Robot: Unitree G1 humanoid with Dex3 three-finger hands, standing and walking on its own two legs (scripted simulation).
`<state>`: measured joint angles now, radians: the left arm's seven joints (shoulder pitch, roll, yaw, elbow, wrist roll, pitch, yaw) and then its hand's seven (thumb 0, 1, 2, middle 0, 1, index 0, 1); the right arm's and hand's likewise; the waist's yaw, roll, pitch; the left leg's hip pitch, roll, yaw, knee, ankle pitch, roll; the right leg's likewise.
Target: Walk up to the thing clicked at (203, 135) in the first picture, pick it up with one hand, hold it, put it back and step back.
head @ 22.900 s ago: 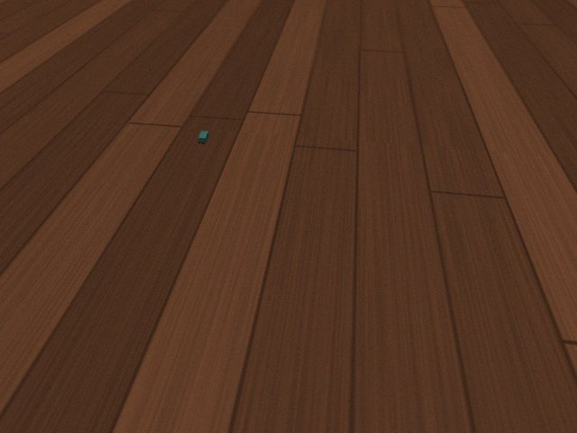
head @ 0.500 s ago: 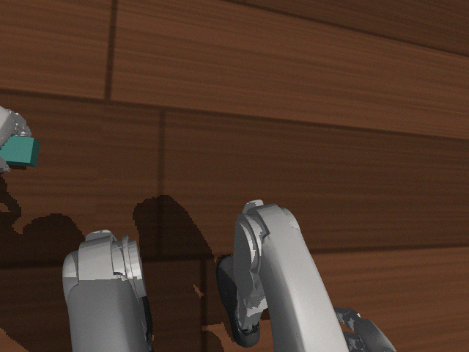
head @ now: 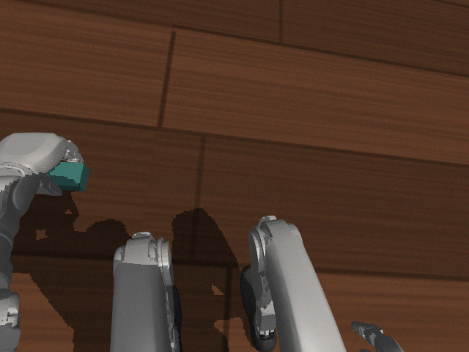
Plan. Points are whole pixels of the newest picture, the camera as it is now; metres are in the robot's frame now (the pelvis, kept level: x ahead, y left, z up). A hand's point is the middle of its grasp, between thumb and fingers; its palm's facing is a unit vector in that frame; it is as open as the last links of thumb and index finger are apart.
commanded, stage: lift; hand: left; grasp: from above
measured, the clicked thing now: (63, 176) +0.44 +0.28 -0.15
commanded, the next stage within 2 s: hold in 1.24 s
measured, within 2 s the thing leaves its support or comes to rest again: neither
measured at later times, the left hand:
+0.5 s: hand out of the picture +0.36 +0.28 +0.10, palm faces -0.45 -0.05 -0.89, open 7.1 cm
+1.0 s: hand out of the picture +0.36 +0.25 +0.23, palm faces -0.45 -0.03 -0.89, open 7.2 cm
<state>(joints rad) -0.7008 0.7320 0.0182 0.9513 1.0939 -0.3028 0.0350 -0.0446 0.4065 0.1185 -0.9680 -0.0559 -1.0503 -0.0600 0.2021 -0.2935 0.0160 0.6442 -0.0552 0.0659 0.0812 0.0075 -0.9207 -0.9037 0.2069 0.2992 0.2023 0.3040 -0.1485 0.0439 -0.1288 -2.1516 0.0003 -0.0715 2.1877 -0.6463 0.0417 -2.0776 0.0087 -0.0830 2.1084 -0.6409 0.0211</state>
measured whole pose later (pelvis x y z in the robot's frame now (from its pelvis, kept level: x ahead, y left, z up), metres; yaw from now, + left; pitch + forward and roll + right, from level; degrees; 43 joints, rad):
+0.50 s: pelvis +0.01 +0.00 +0.17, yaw +3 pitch +25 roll -4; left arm -0.39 0.59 -0.07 0.67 1.01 -0.20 0.00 -0.04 0.41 0.14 -0.93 -0.15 -1.00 -0.14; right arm 0.18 -0.24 -0.01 0.66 0.02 0.06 -0.02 0.01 -0.91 -0.90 0.21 0.30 0.20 0.30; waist -0.08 0.05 -0.18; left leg -1.50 0.01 -0.04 1.65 -0.58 0.03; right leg -1.46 0.02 -0.04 1.58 -0.56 0.02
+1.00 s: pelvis +0.04 +0.00 +0.30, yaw +4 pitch +14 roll -2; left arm -0.34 0.47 -0.16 0.79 1.05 -0.18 0.09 -0.03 0.41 0.14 -0.91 -0.18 -0.99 -0.17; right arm 0.25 -0.25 -0.03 0.72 0.04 -0.02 -0.05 0.01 -0.91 -0.90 0.21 0.30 0.20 0.30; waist -0.06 0.04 -0.12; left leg -0.89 0.02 0.01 1.09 -0.44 0.02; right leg -0.87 0.03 0.01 1.05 -0.42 0.01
